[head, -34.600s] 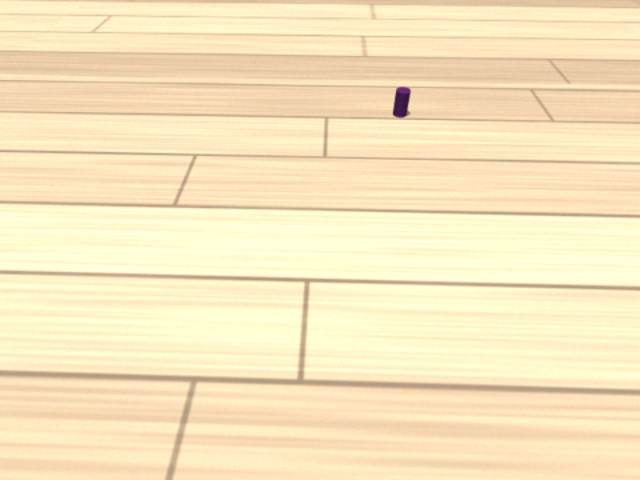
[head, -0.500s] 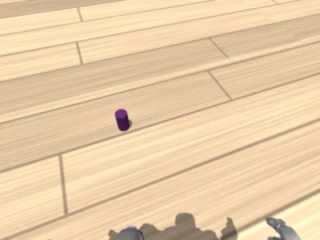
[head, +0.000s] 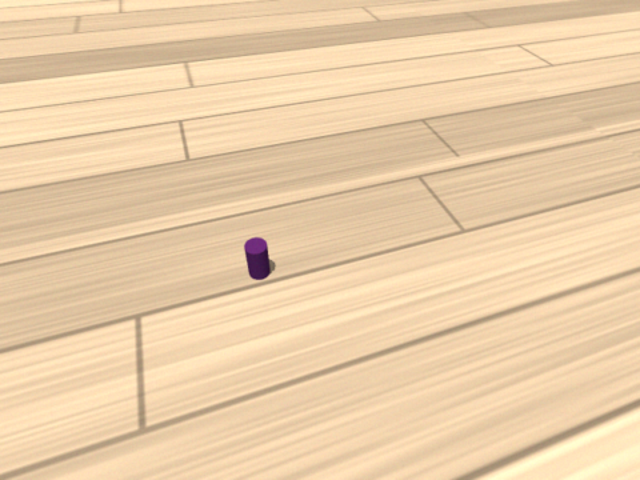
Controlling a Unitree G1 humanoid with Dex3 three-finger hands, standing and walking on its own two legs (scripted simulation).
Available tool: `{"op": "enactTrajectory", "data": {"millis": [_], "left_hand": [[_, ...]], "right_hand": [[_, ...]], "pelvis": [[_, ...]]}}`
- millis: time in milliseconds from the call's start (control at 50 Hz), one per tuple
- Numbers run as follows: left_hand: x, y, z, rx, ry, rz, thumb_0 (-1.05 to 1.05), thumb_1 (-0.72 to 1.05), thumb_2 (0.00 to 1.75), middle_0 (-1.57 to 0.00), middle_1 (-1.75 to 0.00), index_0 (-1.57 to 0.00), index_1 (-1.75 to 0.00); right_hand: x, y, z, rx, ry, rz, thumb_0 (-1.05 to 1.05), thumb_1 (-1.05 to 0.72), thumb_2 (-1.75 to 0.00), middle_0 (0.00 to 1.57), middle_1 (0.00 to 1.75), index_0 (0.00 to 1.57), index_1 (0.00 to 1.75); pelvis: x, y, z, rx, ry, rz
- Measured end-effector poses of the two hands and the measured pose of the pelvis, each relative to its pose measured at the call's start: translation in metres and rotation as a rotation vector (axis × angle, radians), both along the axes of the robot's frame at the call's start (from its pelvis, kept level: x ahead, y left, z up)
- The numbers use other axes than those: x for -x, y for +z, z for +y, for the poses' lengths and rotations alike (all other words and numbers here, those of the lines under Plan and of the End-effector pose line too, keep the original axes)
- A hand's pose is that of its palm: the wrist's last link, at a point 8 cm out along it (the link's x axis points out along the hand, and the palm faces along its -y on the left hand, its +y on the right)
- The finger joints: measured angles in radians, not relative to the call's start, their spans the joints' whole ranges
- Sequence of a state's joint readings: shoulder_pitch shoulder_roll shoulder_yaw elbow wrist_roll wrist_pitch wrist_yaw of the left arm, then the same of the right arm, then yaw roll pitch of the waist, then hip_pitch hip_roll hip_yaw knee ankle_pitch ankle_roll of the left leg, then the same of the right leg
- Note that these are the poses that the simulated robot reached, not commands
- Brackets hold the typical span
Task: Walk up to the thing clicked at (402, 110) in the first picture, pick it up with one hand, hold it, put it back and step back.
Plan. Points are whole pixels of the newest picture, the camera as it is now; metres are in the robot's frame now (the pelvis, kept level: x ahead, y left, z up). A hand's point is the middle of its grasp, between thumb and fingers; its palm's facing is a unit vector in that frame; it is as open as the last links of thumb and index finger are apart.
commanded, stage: step back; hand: left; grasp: from the side
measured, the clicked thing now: (257, 259) +1.04 +0.23 -0.69
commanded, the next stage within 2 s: stand in 0.68 s
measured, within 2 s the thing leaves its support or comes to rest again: neither
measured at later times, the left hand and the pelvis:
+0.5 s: hand out of the picture +0.12 +0.27 -0.16, palm faces +0.03 -0.94 -0.35, open 7.4 cm; pelvis +0.06 +0.00 +0.00, yaw +1 degrees
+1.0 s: hand out of the picture +0.16 +0.26 -0.14, palm faces -0.02 -0.94 -0.33, open 7.4 cm; pelvis +0.06 +0.01 +0.02, yaw +0 degrees
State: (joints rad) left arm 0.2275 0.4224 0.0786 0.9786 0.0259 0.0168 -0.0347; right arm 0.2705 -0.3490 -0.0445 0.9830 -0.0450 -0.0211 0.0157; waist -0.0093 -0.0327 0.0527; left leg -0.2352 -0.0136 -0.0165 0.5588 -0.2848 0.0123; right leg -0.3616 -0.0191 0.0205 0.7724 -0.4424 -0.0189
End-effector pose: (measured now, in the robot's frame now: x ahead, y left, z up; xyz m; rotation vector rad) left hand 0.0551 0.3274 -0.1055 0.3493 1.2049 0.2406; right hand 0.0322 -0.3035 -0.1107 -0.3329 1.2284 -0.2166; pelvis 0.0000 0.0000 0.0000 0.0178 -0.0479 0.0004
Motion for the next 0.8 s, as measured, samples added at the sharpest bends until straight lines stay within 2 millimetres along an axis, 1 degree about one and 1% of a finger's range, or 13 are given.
{"op": "enactTrajectory", "data": {"millis": [100,180,240,300,380,460,540,620,700,740,800], "left_hand": [[-0.003,0.000,-0.019,-0.007,0.004,-0.017,0.01,0.90,0.90,-0.20,-0.30,-0.20,-0.30],[-0.002,0.004,-0.032,0.005,0.031,-0.035,0.01,0.90,0.90,-0.21,-0.30,-0.20,-0.30],[-0.003,0.006,-0.034,0.013,0.044,-0.027,0.01,0.90,0.90,-0.21,-0.30,-0.20,-0.30],[-0.009,0.003,-0.030,0.018,0.052,-0.012,0.01,0.90,0.90,-0.21,-0.30,-0.20,-0.30],[-0.026,-0.009,-0.019,0.026,0.054,0.004,0.01,0.90,0.90,-0.21,-0.30,-0.20,-0.30],[-0.048,-0.014,-0.016,0.038,0.046,0.009,0.01,0.90,0.90,-0.21,-0.30,-0.20,-0.30],[-0.071,-0.011,-0.017,0.045,0.021,-0.010,0.01,0.90,0.90,-0.21,-0.30,-0.20,-0.30],[-0.091,-0.006,-0.017,0.042,0.003,-0.039,0.01,0.90,0.90,-0.21,-0.30,-0.20,-0.30],[-0.106,0.001,-0.017,0.037,-0.010,-0.067,0.01,0.90,0.90,-0.21,-0.30,-0.20,-0.30],[-0.110,0.003,-0.018,0.040,-0.016,-0.071,0.01,0.90,0.90,-0.21,-0.30,-0.20,-0.30],[-0.113,0.006,-0.020,0.046,-0.026,-0.071,0.01,0.90,0.90,-0.21,-0.30,-0.20,-0.30]], "right_hand": [[-0.016,-0.010,-0.016,-0.007,-0.002,-0.012,0.01,-0.90,-0.90,0.20,0.30,0.21,0.30],[-0.038,-0.008,-0.020,-0.004,0.022,-0.012,0.01,-0.91,-0.90,0.20,0.30,0.21,0.30],[-0.054,-0.004,-0.021,0.000,0.044,-0.014,0.01,-0.91,-0.90,0.20,0.30,0.21,0.30],[-0.068,-0.002,-0.019,0.009,0.059,-0.005,0.01,-0.91,-0.90,0.20,0.30,0.21,0.30],[-0.088,-0.003,-0.009,0.028,0.058,-0.008,0.01,-0.91,-0.90,0.20,0.30,0.21,0.30],[-0.109,-0.001,0.006,0.013,0.061,-0.032,0.01,-0.91,-0.90,0.20,0.30,0.21,0.30],[-0.133,0.003,0.019,-0.011,0.064,-0.066,0.01,-0.91,-0.90,0.20,0.30,0.21,0.30],[-0.154,0.006,0.028,-0.032,0.064,-0.108,0.01,-0.91,-0.90,0.20,0.30,0.21,0.30],[-0.165,0.009,0.031,-0.041,0.058,-0.137,0.01,-0.91,-0.90,0.20,0.30,0.21,0.30],[-0.165,0.011,0.032,-0.046,0.056,-0.142,0.01,-0.91,-0.90,0.20,0.30,0.21,0.30],[-0.161,0.013,0.030,-0.048,0.048,-0.136,0.01,-0.91,-0.90,0.20,0.30,0.21,0.30]], "pelvis": [[-0.006,-0.005,-0.013,0.030,-0.003,-0.004],[-0.014,0.000,-0.016,0.022,0.005,0.000],[-0.023,0.003,-0.014,0.021,0.013,0.006],[-0.034,0.003,-0.010,0.020,0.024,0.011],[-0.046,-0.003,-0.001,0.009,0.029,0.008],[-0.056,-0.002,0.003,0.014,0.013,0.017],[-0.062,0.003,0.004,0.025,0.006,0.025],[-0.066,0.006,0.006,0.024,0.000,0.026],[-0.068,0.008,0.008,0.024,-0.006,0.021],[-0.068,0.010,0.009,0.023,-0.004,0.018],[-0.068,0.013,0.010,0.022,-0.004,0.014]]}}
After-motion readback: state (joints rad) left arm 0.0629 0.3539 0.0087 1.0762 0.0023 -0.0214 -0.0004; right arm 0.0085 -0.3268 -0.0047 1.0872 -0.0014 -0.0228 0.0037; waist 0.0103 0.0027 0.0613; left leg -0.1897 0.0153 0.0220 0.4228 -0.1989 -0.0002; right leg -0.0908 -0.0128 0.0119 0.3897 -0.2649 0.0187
